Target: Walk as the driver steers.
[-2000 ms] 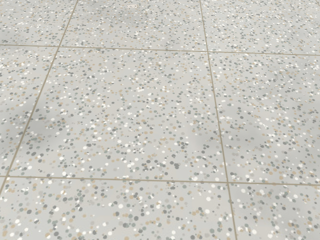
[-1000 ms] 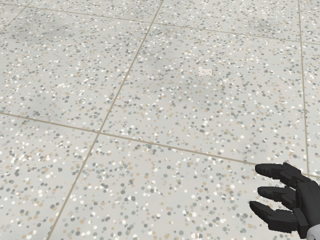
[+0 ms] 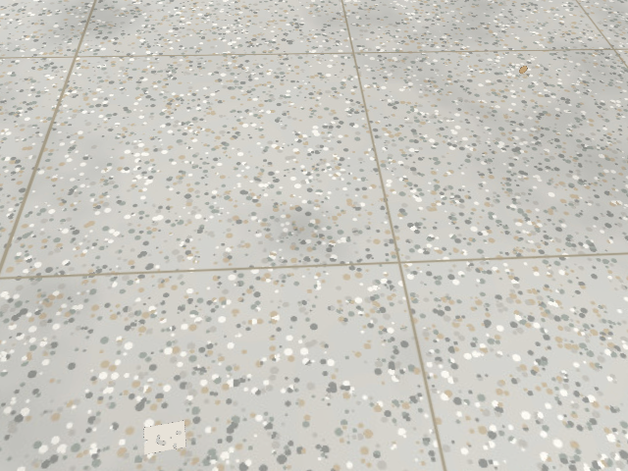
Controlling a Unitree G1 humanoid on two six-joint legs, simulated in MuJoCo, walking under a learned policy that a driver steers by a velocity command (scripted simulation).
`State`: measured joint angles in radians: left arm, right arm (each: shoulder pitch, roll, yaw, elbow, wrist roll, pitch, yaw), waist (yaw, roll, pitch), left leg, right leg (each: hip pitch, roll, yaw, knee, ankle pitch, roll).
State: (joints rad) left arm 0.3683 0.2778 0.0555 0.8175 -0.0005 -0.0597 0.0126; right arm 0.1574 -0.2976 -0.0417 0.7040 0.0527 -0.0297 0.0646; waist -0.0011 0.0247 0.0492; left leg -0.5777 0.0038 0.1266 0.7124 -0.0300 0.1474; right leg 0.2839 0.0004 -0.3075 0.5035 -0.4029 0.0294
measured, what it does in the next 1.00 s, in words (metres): walks ahead: right foot, then left foot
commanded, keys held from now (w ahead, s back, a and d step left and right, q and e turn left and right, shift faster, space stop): w+q+shift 0.34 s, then w+e+shift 0.66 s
